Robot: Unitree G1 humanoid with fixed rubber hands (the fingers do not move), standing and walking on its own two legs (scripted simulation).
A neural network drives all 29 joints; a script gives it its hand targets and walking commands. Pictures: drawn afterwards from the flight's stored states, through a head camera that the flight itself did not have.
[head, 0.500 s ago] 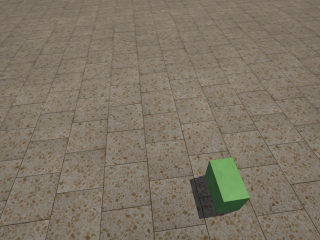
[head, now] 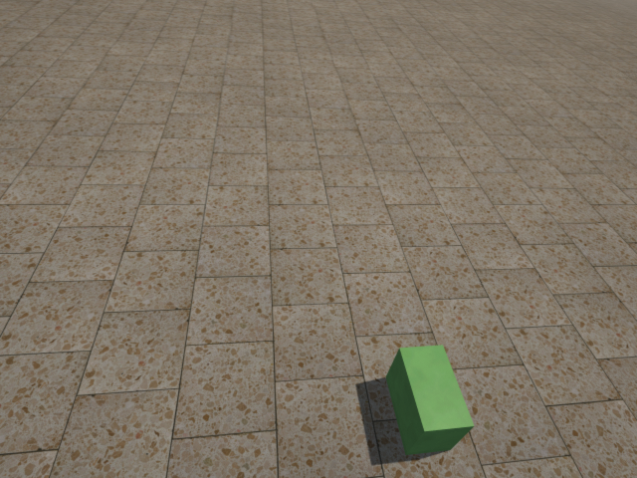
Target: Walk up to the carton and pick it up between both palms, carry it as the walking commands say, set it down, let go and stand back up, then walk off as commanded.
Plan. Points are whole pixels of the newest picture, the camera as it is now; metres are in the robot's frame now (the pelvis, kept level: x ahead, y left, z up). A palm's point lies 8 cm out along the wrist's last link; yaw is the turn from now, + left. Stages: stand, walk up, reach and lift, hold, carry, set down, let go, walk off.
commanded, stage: walk up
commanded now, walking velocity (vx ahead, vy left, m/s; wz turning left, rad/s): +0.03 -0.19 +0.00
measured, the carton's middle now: (424, 398) +0.51 -0.41 -0.67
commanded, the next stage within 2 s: none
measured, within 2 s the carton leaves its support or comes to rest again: neither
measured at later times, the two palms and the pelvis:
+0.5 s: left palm out of the picture +0.10 +0.17 -0.11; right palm out of the picture +0.05 -0.29 -0.15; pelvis +0.01 -0.07 +0.00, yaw +0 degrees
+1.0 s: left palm out of the picture +0.04 +0.22 -0.12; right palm out of the picture +0.01 -0.25 -0.13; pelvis -0.05 -0.02 +0.00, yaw +0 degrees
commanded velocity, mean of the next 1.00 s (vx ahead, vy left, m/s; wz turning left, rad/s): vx -0.03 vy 0.00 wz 0.00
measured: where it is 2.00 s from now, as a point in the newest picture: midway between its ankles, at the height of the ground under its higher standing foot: outside the picture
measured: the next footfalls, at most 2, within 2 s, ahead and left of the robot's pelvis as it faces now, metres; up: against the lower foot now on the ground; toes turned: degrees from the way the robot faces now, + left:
right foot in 0.12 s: +0.12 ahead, -0.13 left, +0.00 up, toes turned -7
left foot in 0.72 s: -0.03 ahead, +0.11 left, +0.00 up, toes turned -4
